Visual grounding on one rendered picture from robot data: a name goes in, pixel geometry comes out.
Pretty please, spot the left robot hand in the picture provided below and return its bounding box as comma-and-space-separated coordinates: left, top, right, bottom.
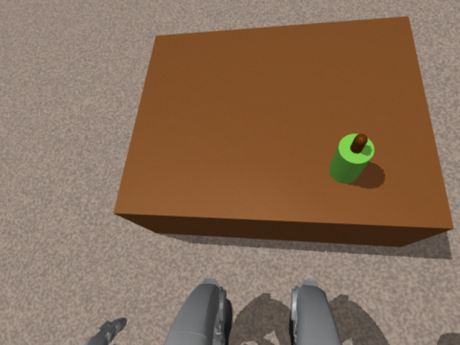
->
85, 318, 127, 345

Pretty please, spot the bottle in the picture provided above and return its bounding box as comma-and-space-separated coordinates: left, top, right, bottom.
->
329, 134, 374, 183

